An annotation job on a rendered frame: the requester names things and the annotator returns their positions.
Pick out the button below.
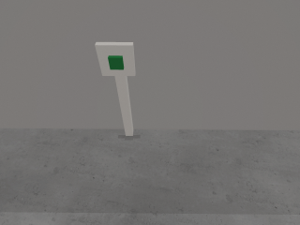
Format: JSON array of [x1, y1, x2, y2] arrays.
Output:
[[108, 55, 124, 70]]

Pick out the panel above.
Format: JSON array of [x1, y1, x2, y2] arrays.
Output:
[[95, 42, 136, 136]]

